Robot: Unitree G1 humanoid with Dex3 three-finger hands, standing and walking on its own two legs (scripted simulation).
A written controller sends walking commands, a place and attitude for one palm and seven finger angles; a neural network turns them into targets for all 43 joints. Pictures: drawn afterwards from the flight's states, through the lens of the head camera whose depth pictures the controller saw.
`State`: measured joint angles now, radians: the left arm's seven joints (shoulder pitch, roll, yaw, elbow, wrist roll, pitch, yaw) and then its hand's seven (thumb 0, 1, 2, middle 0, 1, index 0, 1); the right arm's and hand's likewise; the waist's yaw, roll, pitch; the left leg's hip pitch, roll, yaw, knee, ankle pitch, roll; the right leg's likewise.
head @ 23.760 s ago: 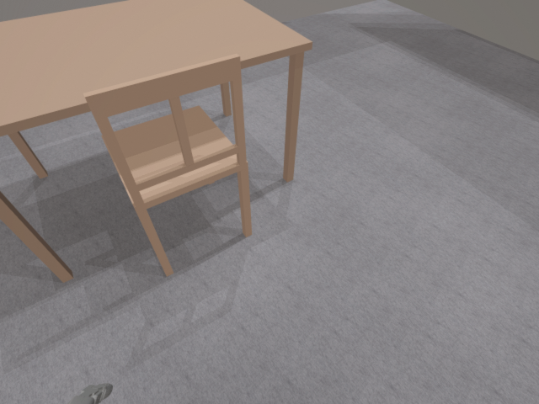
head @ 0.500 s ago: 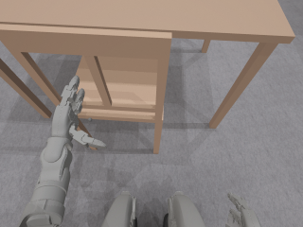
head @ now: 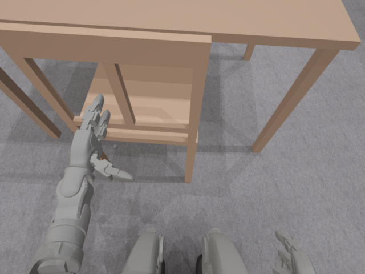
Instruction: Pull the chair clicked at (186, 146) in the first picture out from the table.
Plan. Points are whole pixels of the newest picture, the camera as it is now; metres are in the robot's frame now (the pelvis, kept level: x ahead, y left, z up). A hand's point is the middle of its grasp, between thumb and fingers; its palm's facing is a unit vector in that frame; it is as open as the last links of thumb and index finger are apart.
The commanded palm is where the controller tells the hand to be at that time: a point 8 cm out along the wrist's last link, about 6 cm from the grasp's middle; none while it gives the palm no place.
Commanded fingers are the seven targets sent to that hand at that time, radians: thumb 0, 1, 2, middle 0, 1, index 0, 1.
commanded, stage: push the fingers through the gap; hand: left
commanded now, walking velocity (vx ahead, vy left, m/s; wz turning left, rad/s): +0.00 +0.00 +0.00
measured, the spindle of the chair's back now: (121, 97) +0.52 +0.17 +0.01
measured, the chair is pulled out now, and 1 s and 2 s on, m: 0.00 0.00 0.00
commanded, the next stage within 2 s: hook a spindle and tug to test in 1.66 s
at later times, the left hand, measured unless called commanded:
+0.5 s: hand (119, 124) +0.43 +0.15 +0.03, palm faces -0.03 -1.00 -0.04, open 16.9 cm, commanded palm +0.41 +0.21 +0.03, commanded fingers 0.00 -0.50 0.30 -0.06 -0.08 -0.06 -0.08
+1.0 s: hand (124, 108) +0.47 +0.15 +0.03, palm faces -0.02 -1.00 -0.03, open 16.9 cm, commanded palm +0.45 +0.20 +0.03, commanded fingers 0.00 -0.50 0.30 -0.06 -0.08 -0.06 -0.08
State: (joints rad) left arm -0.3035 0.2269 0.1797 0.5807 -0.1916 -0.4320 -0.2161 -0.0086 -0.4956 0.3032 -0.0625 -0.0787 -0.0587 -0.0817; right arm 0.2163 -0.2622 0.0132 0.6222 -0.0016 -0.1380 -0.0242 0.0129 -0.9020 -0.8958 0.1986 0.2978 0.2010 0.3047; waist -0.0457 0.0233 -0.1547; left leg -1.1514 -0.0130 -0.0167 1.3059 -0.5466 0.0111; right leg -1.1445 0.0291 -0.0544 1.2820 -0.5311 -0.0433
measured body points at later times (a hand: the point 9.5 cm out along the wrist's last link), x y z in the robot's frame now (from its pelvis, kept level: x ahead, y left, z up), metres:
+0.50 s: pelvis +0.00 +0.00 +0.00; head +0.13 +0.00 +0.43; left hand +0.42 +0.21 +0.03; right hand +0.11 -0.26 -0.12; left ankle +0.04 +0.11 -0.61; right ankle +0.04 -0.10 -0.61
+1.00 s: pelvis +0.00 +0.00 -0.01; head +0.13 +0.00 +0.42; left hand +0.46 +0.20 +0.04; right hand +0.07 -0.26 -0.13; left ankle +0.04 +0.11 -0.61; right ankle +0.04 -0.10 -0.61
